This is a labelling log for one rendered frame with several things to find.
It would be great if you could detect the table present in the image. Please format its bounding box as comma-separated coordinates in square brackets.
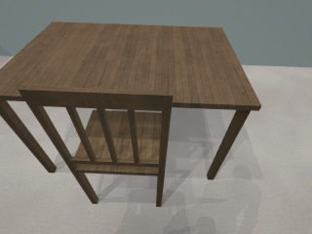
[0, 21, 261, 180]

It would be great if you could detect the chair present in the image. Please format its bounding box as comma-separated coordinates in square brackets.
[18, 85, 174, 207]

